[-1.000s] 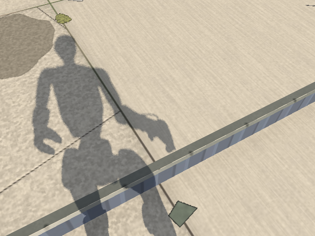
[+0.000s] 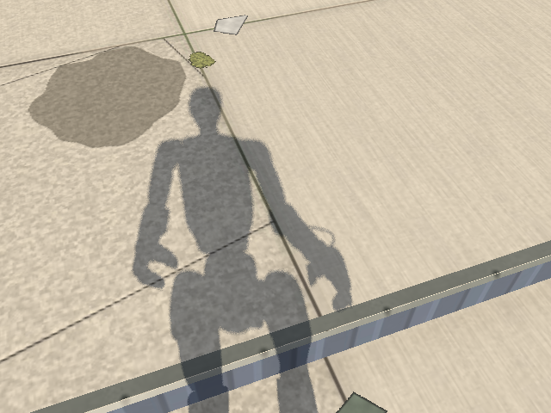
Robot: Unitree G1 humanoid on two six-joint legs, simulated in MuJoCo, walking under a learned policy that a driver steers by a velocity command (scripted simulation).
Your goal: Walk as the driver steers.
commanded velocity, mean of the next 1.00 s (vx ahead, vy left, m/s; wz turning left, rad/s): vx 0.21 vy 0.00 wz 0.00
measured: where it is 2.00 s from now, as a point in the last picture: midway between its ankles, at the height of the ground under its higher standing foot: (276, 302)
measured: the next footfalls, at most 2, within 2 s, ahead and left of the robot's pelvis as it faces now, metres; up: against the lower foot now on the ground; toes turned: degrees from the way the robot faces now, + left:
left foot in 0.68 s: +0.11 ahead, +0.13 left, +0.00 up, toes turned +0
right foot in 1.16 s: +0.43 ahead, -0.07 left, +0.00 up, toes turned -2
